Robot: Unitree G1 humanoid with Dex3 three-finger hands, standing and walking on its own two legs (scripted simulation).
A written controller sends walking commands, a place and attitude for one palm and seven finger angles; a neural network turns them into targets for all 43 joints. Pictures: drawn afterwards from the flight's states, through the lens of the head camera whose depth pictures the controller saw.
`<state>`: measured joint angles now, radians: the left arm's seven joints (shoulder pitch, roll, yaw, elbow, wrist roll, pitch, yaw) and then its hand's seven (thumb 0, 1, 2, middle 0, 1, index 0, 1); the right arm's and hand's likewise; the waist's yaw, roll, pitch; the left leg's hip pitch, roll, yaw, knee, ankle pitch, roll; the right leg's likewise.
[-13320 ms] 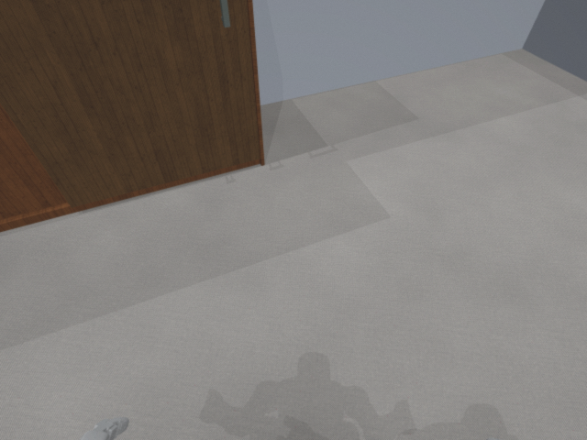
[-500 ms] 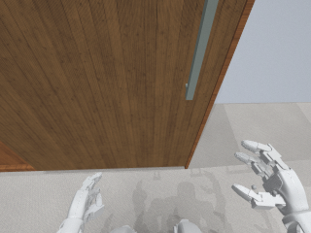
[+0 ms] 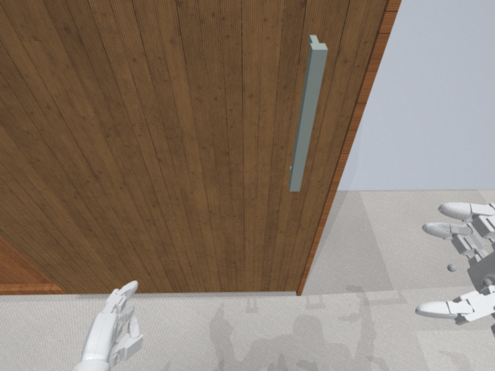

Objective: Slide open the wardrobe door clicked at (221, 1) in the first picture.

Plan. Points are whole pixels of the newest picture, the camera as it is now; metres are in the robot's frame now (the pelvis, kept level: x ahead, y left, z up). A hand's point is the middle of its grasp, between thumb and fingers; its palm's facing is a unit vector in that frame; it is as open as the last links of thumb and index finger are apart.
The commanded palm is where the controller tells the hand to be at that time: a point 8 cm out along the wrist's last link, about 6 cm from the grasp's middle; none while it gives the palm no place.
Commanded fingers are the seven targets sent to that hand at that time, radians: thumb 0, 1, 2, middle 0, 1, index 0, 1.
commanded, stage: raise the hand with hooked fingers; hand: right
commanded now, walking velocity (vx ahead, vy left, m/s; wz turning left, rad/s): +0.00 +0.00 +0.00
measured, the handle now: (302, 125) +0.51 -0.08 +0.14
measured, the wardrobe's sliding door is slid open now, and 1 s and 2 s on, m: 0.00 0.00 0.00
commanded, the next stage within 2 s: move the hooked fingers beside the handle in 0.86 s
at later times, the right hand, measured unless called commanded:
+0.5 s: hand (493, 231) +0.27 -0.29 +0.16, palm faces +0.01 +1.00 -0.08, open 14.0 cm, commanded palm +0.23 -0.33 +0.16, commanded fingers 0.00 0.50 -0.30 0.30 1.20 0.30 1.20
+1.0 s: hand (470, 238) +0.26 -0.26 +0.16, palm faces +0.03 +1.00 -0.06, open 14.0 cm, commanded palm +0.24 -0.31 +0.16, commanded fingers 0.00 0.50 -0.30 0.30 1.20 0.30 1.20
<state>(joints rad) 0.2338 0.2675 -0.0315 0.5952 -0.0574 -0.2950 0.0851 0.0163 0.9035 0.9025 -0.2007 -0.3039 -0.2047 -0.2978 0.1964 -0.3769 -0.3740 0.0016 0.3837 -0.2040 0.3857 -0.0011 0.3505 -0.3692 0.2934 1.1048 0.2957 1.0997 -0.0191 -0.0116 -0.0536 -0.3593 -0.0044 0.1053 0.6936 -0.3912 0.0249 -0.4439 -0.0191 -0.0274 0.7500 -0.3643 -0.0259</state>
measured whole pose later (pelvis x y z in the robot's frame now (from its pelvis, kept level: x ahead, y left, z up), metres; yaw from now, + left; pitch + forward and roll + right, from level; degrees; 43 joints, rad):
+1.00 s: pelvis -0.01 +0.01 +0.02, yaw +0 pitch -1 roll +1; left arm 0.22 0.27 -0.07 0.61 -0.07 -0.25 0.11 0.02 0.90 0.90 -0.20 -0.30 -0.21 -0.30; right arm -0.04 -0.45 -0.44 0.20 0.36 0.02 0.48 -0.01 0.50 -0.30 0.30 1.20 0.30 1.20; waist -0.03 -0.05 -0.01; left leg -0.22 -0.01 0.11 0.55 -0.31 0.04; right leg -0.30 -0.01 -0.02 0.59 -0.28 -0.02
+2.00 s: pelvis +0.01 +0.00 +0.01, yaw +1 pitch +3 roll +0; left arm 0.26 0.26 -0.04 0.64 -0.07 -0.15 0.09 0.01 0.90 0.90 -0.20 -0.30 -0.21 -0.30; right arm -0.36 -0.34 -0.26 0.40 0.25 -0.01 0.26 -0.01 0.50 -0.30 0.30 1.20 0.30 1.20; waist 0.01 -0.02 -0.04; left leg -0.28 0.00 0.08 0.57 -0.34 0.02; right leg -0.34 0.00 -0.05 0.59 -0.30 -0.03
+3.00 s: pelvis +0.01 +0.01 +0.01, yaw +2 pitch +6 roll +0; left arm 0.35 0.27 -0.01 0.68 -0.07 -0.03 0.05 0.01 0.90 0.90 -0.20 -0.30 -0.21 -0.30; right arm -0.67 -0.33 -0.24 0.84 0.19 -0.16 0.18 -0.01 0.51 -0.30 0.30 1.20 0.30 1.20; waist 0.07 -0.01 -0.06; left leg -0.38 -0.02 0.07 0.61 -0.34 0.04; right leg -0.43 -0.03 -0.06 0.63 -0.31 -0.01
